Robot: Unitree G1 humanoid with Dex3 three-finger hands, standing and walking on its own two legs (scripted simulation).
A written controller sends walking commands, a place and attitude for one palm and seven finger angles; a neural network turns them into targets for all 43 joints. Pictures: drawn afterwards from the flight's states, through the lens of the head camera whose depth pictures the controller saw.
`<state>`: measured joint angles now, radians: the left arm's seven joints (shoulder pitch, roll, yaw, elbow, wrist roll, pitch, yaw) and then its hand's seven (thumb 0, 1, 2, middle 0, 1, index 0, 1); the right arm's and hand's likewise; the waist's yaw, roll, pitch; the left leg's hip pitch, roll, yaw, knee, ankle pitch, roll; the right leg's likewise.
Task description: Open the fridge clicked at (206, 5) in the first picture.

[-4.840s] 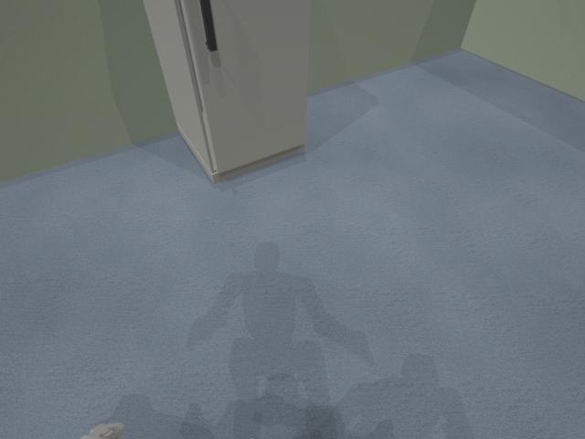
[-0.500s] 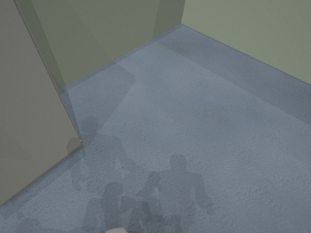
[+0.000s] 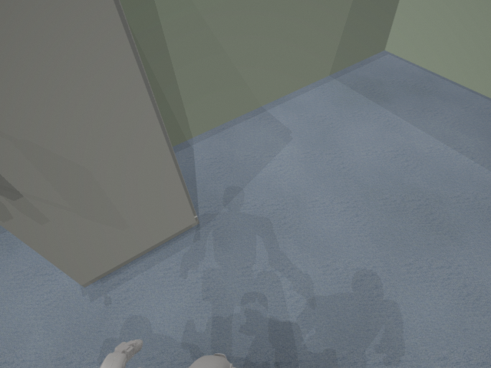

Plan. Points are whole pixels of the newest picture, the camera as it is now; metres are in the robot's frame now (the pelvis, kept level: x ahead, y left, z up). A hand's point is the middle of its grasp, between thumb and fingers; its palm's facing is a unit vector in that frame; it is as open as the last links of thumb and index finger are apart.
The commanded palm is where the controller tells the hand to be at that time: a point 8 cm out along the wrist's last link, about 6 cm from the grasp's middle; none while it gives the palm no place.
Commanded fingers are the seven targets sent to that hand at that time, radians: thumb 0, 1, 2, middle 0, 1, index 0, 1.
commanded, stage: turn to face it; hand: left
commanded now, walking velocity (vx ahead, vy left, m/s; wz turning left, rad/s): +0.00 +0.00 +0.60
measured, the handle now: out of the picture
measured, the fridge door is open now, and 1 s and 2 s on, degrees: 0 0 0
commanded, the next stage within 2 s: take the last steps up to it in 0.86 s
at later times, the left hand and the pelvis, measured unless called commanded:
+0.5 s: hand out of the picture -0.07 +0.26 -0.18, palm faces +0.35 -0.89 -0.28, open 7.4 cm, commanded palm none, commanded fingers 0.00 0.90 0.90 -0.20 -0.30 -0.20 -0.30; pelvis -0.03 +0.03 +0.00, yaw +19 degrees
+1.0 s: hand out of the picture -0.05 +0.19 -0.14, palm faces +0.49 -0.83 -0.28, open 7.3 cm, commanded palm none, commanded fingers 0.00 0.90 0.90 -0.20 -0.30 -0.20 -0.30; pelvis -0.03 -0.02 +0.01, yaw +30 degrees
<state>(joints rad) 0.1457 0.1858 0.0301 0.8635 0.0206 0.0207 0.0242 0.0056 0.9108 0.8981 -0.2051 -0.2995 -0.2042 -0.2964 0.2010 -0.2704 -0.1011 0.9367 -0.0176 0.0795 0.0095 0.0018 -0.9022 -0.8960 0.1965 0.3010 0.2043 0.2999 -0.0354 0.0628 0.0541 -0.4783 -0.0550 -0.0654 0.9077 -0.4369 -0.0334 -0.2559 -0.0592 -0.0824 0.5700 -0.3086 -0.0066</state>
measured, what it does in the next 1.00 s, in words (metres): steps on the spot, turning left: left foot, then right foot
